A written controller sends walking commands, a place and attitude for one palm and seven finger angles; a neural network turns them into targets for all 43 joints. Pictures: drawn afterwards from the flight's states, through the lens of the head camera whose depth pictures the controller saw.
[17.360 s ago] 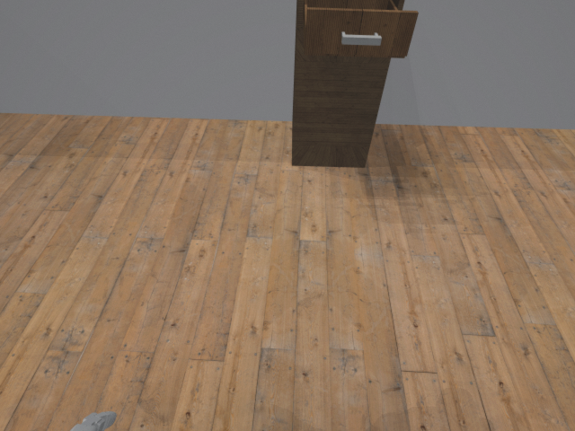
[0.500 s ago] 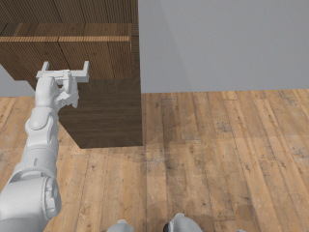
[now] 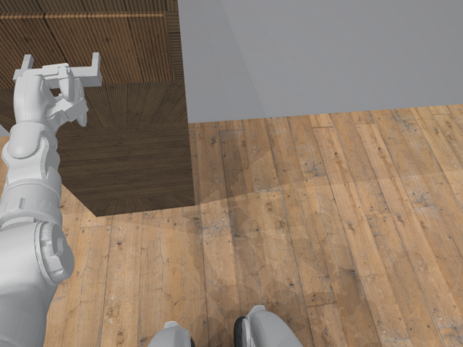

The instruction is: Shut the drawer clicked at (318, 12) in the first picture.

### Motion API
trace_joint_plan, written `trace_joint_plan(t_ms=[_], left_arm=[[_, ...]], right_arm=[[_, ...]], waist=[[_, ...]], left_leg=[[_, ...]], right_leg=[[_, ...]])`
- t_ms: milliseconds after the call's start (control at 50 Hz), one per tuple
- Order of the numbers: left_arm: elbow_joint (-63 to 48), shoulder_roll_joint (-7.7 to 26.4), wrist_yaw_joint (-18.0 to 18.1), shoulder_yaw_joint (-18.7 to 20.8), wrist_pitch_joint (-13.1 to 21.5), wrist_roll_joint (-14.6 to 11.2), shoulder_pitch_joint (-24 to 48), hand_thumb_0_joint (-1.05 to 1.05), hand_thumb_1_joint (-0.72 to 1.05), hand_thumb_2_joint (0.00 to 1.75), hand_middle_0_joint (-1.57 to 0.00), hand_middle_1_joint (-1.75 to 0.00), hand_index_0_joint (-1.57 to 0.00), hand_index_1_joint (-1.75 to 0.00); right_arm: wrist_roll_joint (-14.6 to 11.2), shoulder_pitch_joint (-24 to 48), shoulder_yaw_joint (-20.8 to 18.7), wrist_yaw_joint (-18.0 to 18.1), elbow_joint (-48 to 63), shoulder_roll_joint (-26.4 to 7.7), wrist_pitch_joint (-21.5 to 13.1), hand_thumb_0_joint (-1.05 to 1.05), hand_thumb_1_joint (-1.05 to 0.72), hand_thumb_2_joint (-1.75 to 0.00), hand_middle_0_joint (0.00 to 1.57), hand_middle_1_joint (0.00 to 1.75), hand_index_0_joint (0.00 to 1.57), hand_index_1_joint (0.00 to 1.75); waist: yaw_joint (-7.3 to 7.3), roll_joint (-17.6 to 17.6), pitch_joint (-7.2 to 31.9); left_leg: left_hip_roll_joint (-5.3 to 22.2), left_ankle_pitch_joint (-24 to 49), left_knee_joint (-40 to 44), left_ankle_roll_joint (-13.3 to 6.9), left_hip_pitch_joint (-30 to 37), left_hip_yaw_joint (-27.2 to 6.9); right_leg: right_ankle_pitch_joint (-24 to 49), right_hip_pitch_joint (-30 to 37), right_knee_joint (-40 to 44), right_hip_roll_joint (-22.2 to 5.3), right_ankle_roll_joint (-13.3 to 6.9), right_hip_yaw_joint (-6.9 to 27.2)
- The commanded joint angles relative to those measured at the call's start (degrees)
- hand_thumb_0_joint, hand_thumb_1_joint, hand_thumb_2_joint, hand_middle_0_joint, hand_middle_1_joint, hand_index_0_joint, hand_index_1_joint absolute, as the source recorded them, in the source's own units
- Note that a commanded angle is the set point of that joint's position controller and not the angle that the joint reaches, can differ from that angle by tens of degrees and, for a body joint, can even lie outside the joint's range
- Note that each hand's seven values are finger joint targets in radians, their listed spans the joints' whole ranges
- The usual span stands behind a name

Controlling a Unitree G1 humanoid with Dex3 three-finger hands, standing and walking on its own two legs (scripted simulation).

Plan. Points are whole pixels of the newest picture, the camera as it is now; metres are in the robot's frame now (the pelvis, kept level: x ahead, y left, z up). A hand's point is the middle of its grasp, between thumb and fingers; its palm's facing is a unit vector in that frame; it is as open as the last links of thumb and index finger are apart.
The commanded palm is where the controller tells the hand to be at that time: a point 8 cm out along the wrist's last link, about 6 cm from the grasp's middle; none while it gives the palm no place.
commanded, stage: push the drawer shut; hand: left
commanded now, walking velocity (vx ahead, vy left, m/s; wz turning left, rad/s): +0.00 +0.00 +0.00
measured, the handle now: (61, 68) +0.58 +0.24 +0.08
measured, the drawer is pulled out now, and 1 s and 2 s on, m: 0.01 0.00 0.00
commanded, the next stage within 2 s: pull the fist back off the drawer in 0.52 s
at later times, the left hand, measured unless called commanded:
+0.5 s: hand (70, 94) +0.52 +0.22 +0.09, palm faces +0.06 -1.00 -0.04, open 3.1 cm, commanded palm +0.55 +0.25 +0.09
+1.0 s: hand (72, 95) +0.52 +0.22 +0.09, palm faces +0.07 -1.00 -0.04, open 3.1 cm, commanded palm +0.51 +0.24 +0.09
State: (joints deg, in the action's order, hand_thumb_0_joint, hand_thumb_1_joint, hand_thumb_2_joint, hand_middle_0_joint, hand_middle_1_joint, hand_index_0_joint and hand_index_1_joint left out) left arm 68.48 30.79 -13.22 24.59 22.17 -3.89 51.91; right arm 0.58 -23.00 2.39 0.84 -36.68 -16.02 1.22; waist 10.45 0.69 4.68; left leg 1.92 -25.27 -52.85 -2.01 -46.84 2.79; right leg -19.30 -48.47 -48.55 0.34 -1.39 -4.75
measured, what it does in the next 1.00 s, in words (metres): stands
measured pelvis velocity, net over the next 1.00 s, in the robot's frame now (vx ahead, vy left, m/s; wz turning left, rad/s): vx -0.02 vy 0.01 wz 0.03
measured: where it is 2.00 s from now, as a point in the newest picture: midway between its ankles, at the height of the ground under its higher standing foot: outside the picture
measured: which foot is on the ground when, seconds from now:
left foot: down 0.00-1.00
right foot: down 0.00-1.00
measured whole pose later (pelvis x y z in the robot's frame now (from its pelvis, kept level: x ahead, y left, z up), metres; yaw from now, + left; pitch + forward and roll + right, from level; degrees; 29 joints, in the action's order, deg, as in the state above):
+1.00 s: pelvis -0.02 +0.01 -0.01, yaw +2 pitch +22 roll -4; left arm 75.1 34.6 -10.5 20.6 20.3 -2.1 62.8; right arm 2.8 -26.1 3.9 -0.2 -38.2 -16.5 -0.6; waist 12.5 1.3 4.8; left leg 1.1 -24.6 -57.1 -2.6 -54.9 0.1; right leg -18.3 -54.2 -50.4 -0.6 -1.0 -7.3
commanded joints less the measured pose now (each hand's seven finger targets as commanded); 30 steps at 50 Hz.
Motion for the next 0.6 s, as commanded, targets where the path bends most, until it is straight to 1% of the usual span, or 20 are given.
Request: trace_joint_plan(t_ms=[0, 40, 80, 120, 140, 160, 180, 220, 260, 280, 300, 320, 340, 360, 380, 400, 440, 460, 520, 580], left_arm=[[-12.4, 18.9, 1.2, 4.0, 3.7, -1.5, 28.3, 0.00, 0.90, 0.90, -1.40, -1.60, -1.40, -1.60], [-11.5, 19.2, 1.3, 4.2, 3.5, -1.3, 28.3, 0.00, 0.90, 0.90, -1.40, -1.60, -1.40, -1.60], [-11.6, 17.6, 1.3, 2.5, 3.5, -0.9, 29.7, 0.00, 0.90, 0.90, -1.40, -1.60, -1.40, -1.60], [-12.1, 16.6, 1.6, 1.7, 3.7, -0.8, 32.4, 0.00, 0.90, 0.90, -1.40, -1.60, -1.40, -1.60], [-10.8, 16.5, 2.0, 1.7, 3.3, -0.9, 33.5, 0.00, 0.90, 0.90, -1.40, -1.60, -1.40, -1.60], [-10.7, 17.8, 2.3, 2.1, 3.3, -0.6, 35.5, 0.00, 0.90, 0.90, -1.40, -1.60, -1.40, -1.60], [-10.6, 18.1, 2.6, 2.0, 3.3, -0.3, 36.5, 0.00, 0.90, 0.90, -1.40, -1.60, -1.40, -1.60], [-10.7, 16.4, 3.0, 0.4, 3.5, 0.0, 39.4, 0.00, 0.90, 0.90, -1.40, -1.60, -1.40, -1.60], [-8.0, 16.9, 3.2, 0.5, 3.0, 0.2, 39.8, 0.00, 0.90, 0.90, -1.40, -1.60, -1.40, -1.60], [-8.5, 18.4, 3.3, 0.8, 3.1, 0.4, 41.5, 0.00, 0.90, 0.90, -1.40, -1.60, -1.40, -1.60], [-8.7, 17.2, 3.4, -0.3, 3.1, 0.6, 43.0, 0.00, 0.90, 0.90, -1.40, -1.60, -1.40, -1.60], [-9.9, 16.8, 3.3, -0.8, 3.5, 0.5, 44.7, 0.00, 0.90, 0.90, -1.40, -1.60, -1.40, -1.60], [-9.8, 18.0, 3.3, -0.1, 3.6, 0.6, 44.9, 0.00, 0.90, 0.90, -1.40, -1.60, -1.40, -1.60], [-9.7, 17.6, 3.3, -0.6, 3.7, 0.7, 45.6, 0.00, 0.90, 0.90, -1.40, -1.60, -1.40, -1.60], [-9.0, 15.6, 3.3, -2.2, 3.4, 0.6, 45.9, 0.00, 0.90, 0.90, -1.40, -1.60, -1.40, -1.60], [-7.9, 15.3, 3.2, -2.5, 3.1, 0.4, 46.4, 0.00, 0.90, 0.90, -1.40, -1.60, -1.40, -1.60], [-7.5, 16.5, 3.4, -2.3, 2.9, 0.6, 47.7, 0.00, 0.90, 0.90, -1.40, -1.60, -1.40, -1.60], [-7.1, 14.7, 3.4, -4.0, 2.7, 0.5, 48.2, 0.00, 0.90, 0.90, -1.40, -1.60, -1.40, -1.60], [-6.7, 16.2, 4.0, -3.1, 2.1, 0.4, 49.2, 0.00, 0.90, 0.90, -1.40, -1.60, -1.40, -1.60], [-5.7, 16.5, 4.1, -3.7, 1.3, 0.2, 49.7, 0.00, 0.90, 0.90, -1.40, -1.60, -1.40, -1.60]], right_arm=[[0.3, -9.5, -3.4, 0.4, 3.0, -10.3, -0.5, 0.00, -0.90, -0.90, 0.20, 0.30, 0.20, 0.30], [0.4, -10.1, -3.4, 0.3, 3.1, -10.4, 0.0, 0.00, -0.90, -0.90, 0.20, 0.30, 0.20, 0.30], [0.4, -10.3, -3.4, 0.2, 3.1, -10.2, 0.3, 0.00, -0.90, -0.90, 0.20, 0.30, 0.20, 0.30], [0.6, -10.6, -3.6, 0.1, 2.6, -10.3, 0.4, 0.00, -0.90, -0.90, 0.20, 0.30, 0.20, 0.30], [0.7, -11.0, -3.5, 0.1, 2.2, -10.5, 0.5, 0.00, -0.90, -0.90, 0.20, 0.30, 0.20, 0.30], [0.7, -11.2, -3.5, 0.2, 1.9, -10.7, 0.5, 0.00, -0.90, -0.90, 0.20, 0.30, 0.20, 0.30], [0.8, -11.4, -3.4, 0.2, 1.8, -10.7, 0.4, 0.00, -0.90, -0.90, 0.20, 0.30, 0.20, 0.30], [1.0, -11.6, -3.4, 0.2, 1.3, -10.8, 0.2, 0.00, -0.90, -0.90, 0.20, 0.30, 0.20, 0.30], [1.0, -11.9, -3.1, 0.2, 0.9, -11.1, 0.1, 0.00, -0.90, -0.90, 0.20, 0.30, 0.20, 0.30], [1.0, -11.9, -3.1, 0.4, 0.8, -11.3, 0.0, 0.00, -0.90, -0.90, 0.20, 0.30, 0.20, 0.30], [1.2, -12.1, -2.9, 0.3, 0.7, -11.2, -0.2, 0.00, -0.90, -0.90, 0.20, 0.30, 0.20, 0.30], [1.3, -12.2, -3.0, 0.3, 0.4, -11.2, -0.5, 0.00, -0.90, -0.90, 0.20, 0.30, 0.20, 0.30], [1.4, -12.4, -2.9, 0.4, 0.3, -11.4, -0.6, 0.00, -0.90, -0.90, 0.20, 0.30, 0.20, 0.30], [1.5, -12.5, -2.8, 0.4, 0.3, -11.4, -0.7, 0.00, -0.90, -0.90, 0.20, 0.30, 0.20, 0.30], [1.4, -12.3, -2.7, 0.4, 0.2, -11.3, -0.8, 0.00, -0.90, -0.90, 0.20, 0.30, 0.20, 0.30], [1.4, -12.2, -2.5, 0.4, -0.1, -11.4, -1.1, 0.00, -0.90, -0.90, 0.20, 0.30, 0.20, 0.30], [1.5, -12.5, -2.3, 0.5, -0.3, -11.8, -1.3, 0.00, -0.90, -0.90, 0.20, 0.30, 0.20, 0.30], [1.4, -12.4, -2.3, 0.6, -0.4, -11.9, -1.5, 0.00, -0.90, -0.90, 0.20, 0.30, 0.20, 0.30], [1.4, -12.6, -2.0, 1.0, -0.6, -12.4, -2.4, 0.00, -0.90, -0.90, 0.20, 0.30, 0.20, 0.30], [1.1, -12.7, -1.6, 1.2, -0.6, -12.6, -3.3, 0.00, -0.90, -0.90, 0.20, 0.30, 0.20, 0.30]], waist=[[0.34, 6.5, 26.4], [0.72, 5.9, 26.3], [1.15, 7.8, 26.0], [2.14, 8.8, 25.5], [3.02, 7.0, 24.7], [3.35, 6.8, 24.4], [3.53, 7.2, 24.7], [4.73, 9.0, 24.1], [5.30, 8.1, 23.7], [5.59, 8.2, 23.7], [6.04, 9.2, 24.5], [6.25, 11.3, 25.5], [6.11, 10.8, 27.0], [6.46, 11.7, 27.9], [6.95, 12.0, 27.0], [7.19, 11.8, 25.2], [7.47, 12.3, 24.9], [8.01, 11.9, 24.4], [8.24, 12.8, 24.3], [8.85, 11.5, 23.8]], left_leg=[[-0.6, 18.7, 5.9, 0.2, 11.9, -4.6], [-0.6, 19.5, 5.8, 0.1, 11.7, -4.6], [-0.5, 19.8, 5.9, 0.3, 12.9, -4.9], [-0.2, 20.6, 5.4, 0.4, 14.9, -5.5], [-0.1, 19.8, 5.4, 0.3, 14.5, -5.8], [-0.1, 18.4, 5.3, 0.2, 13.5, -6.0], [-0.2, 17.8, 5.2, 0.2, 13.3, -6.2], [0.0, 17.9, 5.2, 0.4, 15.2, -7.0], [-0.1, 15.7, 4.9, 0.4, 14.0, -7.2], [0.0, 14.8, 4.9, 0.4, 13.4, -7.4], [-0.1, 14.8, 4.9, 0.4, 14.2, -7.7], [0.0, 15.8, 4.5, 0.5, 15.7, -7.9], [0.1, 16.3, 4.2, 0.6, 16.5, -8.3], [0.2, 16.8, 4.2, 0.8, 17.3, -8.6], [0.2, 15.6, 4.1, 0.8, 17.2, -8.7], [0.3, 13.9, 4.3, 0.8, 16.1, -8.8], [0.4, 12.6, 4.6, 0.9, 16.0, -9.4], [0.5, 10.9, 4.9, 0.8, 15.9, -9.8], [0.5, 8.2, 5.0, 0.5, 14.7, -9.9], [0.6, 5.1, 5.5, 0.3, 12.5, -9.6]], right_leg=[[14.1, 16.5, 4.7, 1.1, 0.5, 4.9], [15.0, 16.6, 4.6, 1.2, 0.6, 4.8], [14.4, 14.8, 4.5, 1.3, 0.5, 4.4], [13.4, 11.7, 4.5, 1.4, 0.4, 4.0], [12.4, 10.7, 4.8, 1.5, 0.7, 3.8], [11.2, 10.5, 5.0, 1.5, 0.8, 4.0], [10.6, 10.5, 4.8, 1.5, 0.7, 4.0], [9.3, 7.3, 4.8, 1.5, 0.5, 3.4], [7.2, 6.4, 5.0, 1.5, 0.7, 3.5], [6.4, 6.0, 4.9, 1.4, 0.7, 3.4], [6.3, 5.6, 4.8, 1.4, 0.7, 3.4], [6.6, 4.5, 4.5, 1.5, 0.5, 3.2], [6.6, 4.5, 4.3, 1.5, 0.5, 3.1], [6.6, 3.8, 4.1, 1.5, 0.5, 2.9], [5.6, 2.5, 4.3, 1.5, 0.5, 2.8], [4.6, 1.9, 4.4, 1.5, 0.5, 2.7], [3.5, 0.9, 4.2, 1.5, 0.5, 2.5], [2.5, -0.2, 4.3, 1.4, 0.5, 2.4], [1.1, -1.1, 4.3, 1.3, 0.4, 2.5], [-0.5, -0.4, 4.8, 1.2, 0.9, 2.8]])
